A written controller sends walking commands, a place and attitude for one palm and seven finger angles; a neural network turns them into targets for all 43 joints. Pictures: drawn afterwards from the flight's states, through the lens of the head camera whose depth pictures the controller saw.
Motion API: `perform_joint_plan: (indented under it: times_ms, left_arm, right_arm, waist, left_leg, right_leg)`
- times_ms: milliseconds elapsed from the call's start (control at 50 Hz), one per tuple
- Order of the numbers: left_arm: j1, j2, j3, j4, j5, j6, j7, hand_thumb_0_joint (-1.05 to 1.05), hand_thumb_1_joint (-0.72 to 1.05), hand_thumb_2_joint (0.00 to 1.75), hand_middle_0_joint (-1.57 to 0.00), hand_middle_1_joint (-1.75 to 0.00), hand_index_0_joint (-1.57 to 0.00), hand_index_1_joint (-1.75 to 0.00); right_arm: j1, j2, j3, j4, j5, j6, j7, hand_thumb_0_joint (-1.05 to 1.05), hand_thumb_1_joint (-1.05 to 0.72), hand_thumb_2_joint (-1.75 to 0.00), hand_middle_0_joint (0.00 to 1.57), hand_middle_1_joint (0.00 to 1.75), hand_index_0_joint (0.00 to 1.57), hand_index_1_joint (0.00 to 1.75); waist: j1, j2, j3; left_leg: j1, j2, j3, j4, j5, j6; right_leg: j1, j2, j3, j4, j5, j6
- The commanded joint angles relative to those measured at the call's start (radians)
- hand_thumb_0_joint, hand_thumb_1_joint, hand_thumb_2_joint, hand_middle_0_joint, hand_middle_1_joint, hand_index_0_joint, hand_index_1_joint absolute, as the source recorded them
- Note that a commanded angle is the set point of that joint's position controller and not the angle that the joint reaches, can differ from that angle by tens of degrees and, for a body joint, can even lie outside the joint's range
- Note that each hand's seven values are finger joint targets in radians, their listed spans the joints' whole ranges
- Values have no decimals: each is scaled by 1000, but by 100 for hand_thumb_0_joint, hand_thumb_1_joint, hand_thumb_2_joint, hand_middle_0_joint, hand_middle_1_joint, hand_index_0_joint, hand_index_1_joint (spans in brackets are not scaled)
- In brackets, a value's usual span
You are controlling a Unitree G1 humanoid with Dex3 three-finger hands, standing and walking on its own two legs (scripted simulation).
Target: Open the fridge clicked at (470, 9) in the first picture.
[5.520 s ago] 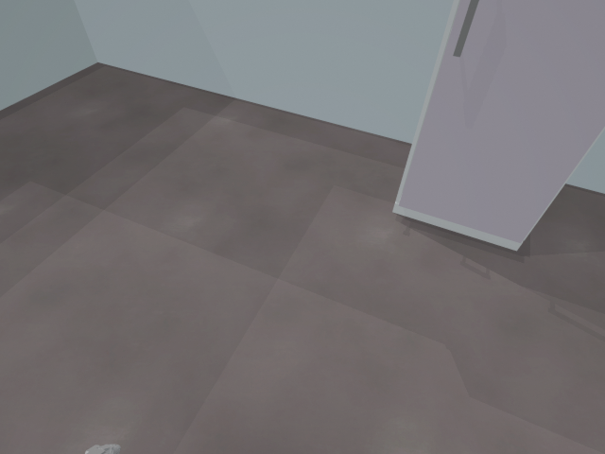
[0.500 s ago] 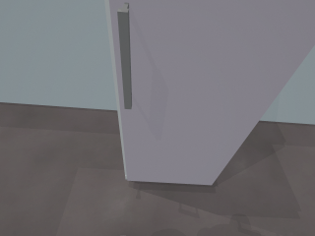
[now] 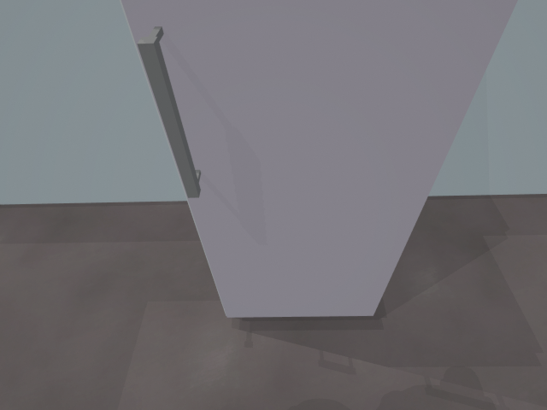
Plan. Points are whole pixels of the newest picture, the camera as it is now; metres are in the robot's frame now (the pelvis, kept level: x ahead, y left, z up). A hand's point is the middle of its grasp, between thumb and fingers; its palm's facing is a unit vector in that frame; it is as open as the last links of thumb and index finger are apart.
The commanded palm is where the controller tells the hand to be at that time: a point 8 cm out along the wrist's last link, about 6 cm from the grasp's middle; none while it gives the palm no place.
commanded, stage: come to a stop and stand still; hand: left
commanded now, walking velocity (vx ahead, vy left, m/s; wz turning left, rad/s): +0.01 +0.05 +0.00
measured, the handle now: (178, 124) +0.50 +0.20 +0.17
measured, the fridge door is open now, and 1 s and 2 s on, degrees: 0 0 0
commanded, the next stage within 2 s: look again from close up in 1.52 s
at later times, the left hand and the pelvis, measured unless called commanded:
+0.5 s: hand out of the picture +0.01 +0.25 -0.17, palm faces +0.01 -0.97 -0.25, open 7.4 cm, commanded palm none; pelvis +0.00 +0.06 -0.01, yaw -1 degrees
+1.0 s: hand out of the picture +0.03 +0.21 -0.17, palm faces +0.01 -0.97 -0.23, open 7.3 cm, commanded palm none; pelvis +0.01 +0.02 +0.00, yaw +0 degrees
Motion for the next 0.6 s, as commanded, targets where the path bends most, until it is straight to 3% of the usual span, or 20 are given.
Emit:
perform_joint_plan:
  times_ms: [0,40,80,100,120,140,160,180,200,220,260,280,340,380,480,580]
  left_arm:
    - [56,218,58,-32,-1,-26,17,0,90,90,-20,-30,-20,-30]
    - [44,216,59,-20,-5,-24,18,0,90,90,-20,-30,-20,-30]
    - [3,193,52,-16,-16,-21,18,0,90,90,-20,-30,-20,-30]
    - [81,174,23,11,-12,-43,58,0,90,90,-20,-30,-20,-30]
    - [43,198,26,-36,-12,-49,52,0,90,90,-20,-30,-20,-30]
    - [33,169,21,-45,-16,-49,46,0,90,90,-20,-30,-20,-30]
    - [19,150,6,-47,-15,-41,36,0,90,90,-20,-30,-20,-30]
    - [4,144,1,-47,-14,-28,29,0,90,90,-20,-30,-20,-30]
    - [7,133,-5,-45,-13,-21,24,0,90,90,-20,-30,-20,-30]
    - [20,124,-9,-35,-15,-19,19,0,90,90,-20,-30,-20,-30]
    - [23,128,-14,-25,-15,-24,9,0,90,90,-20,-30,-20,-30]
    - [27,126,-15,-23,-17,-25,8,0,90,90,-20,-30,-20,-30]
    - [37,121,-18,-16,-16,-22,9,0,90,90,-20,-30,-20,-30]
    - [39,123,-16,-14,-16,-25,9,0,90,90,-20,-30,-20,-30]
    - [49,125,-17,6,-18,-33,11,0,90,90,-20,-30,-20,-30]
    - [44,124,-16,20,-19,-32,13,0,90,90,-20,-30,-20,-30]
  right_arm:
    - [-21,-23,7,-75,6,-36,-6,0,-90,-90,20,30,20,30]
    - [23,-17,12,-59,8,-42,-13,0,-90,-90,20,30,20,30]
    - [100,-12,18,-21,10,-54,-20,0,-90,-90,20,30,20,30]
    - [70,-88,9,-73,5,-70,-18,0,-90,-90,20,30,20,30]
    - [116,-42,22,-98,0,-71,-15,0,-90,-90,20,30,20,30]
    - [122,-50,32,-102,0,-74,-15,0,-90,-90,20,30,20,30]
    - [120,-41,37,-107,-8,-85,-10,0,-90,-90,20,30,20,30]
    - [94,-62,38,-122,-5,-86,-16,0,-90,-90,20,30,20,30]
    - [76,-75,39,-131,-2,-84,-23,0,-90,-90,20,30,20,30]
    - [69,-82,40,-138,0,-83,-28,0,-90,-90,20,30,20,30]
    - [75,-72,45,-141,2,-86,-28,0,-90,-90,20,30,20,30]
    - [88,-78,45,-137,2,-87,-27,0,-90,-90,20,30,20,30]
    - [104,-81,45,-113,2,-89,-27,0,-90,-90,20,30,20,30]
    - [111,-79,48,-100,2,-95,-29,0,-90,-90,20,30,20,30]
    - [124,-77,53,-65,3,-103,-35,0,-90,-90,20,30,20,30]
    - [121,-68,53,-35,4,-102,-39,0,-90,-90,20,30,20,30]
  waist:
    - [37,-187,-12]
    - [20,-190,-39]
    - [-16,-172,-65]
    - [-21,27,-86]
    - [-36,52,-130]
    - [-30,47,-85]
    - [-27,202,-75]
    - [-20,277,-10]
    - [-9,238,38]
    - [-1,153,52]
    - [-4,40,78]
    - [-9,16,76]
    - [-15,0,110]
    - [-14,22,97]
    - [-17,-6,53]
    - [-18,7,59]
  left_leg:
    - [-37,10,-3,-131,-50,-8]
    - [42,5,8,-252,0,-7]
    - [201,5,18,-452,144,0]
    - [186,62,28,-341,138,-2]
    - [117,51,-5,-375,74,16]
    - [92,92,-23,-385,130,32]
    - [103,102,-63,-412,301,42]
    - [66,138,-112,-462,401,51]
    - [41,150,-122,-483,406,65]
    - [31,143,-116,-481,336,76]
    - [17,109,-104,-493,202,74]
    - [21,103,-101,-507,144,70]
    - [19,99,-114,-557,51,69]
    - [43,97,-106,-556,127,68]
    - [127,91,-75,-519,293,65]
    - [154,92,-56,-505,350,62]
  right_leg:
    - [128,-247,231,-193,177,-149]
    - [123,-227,214,-163,209,-137]
    - [62,-176,160,-99,189,-83]
    - [99,-137,132,12,329,-51]
    - [119,-127,124,33,181,-59]
    - [70,-110,93,39,102,-58]
    - [46,-65,37,94,97,-41]
    - [25,-17,-12,115,-44,-19]
    - [11,7,-20,107,-106,-10]
    - [22,7,-9,79,-94,-11]
    - [35,-9,24,32,-24,-17]
    - [35,-14,35,20,-23,-16]
    - [21,-17,47,5,-21,-12]
    - [33,-20,47,8,16,-12]
    - [48,-38,58,1,102,-12]
    - [52,-41,60,2,140,-8]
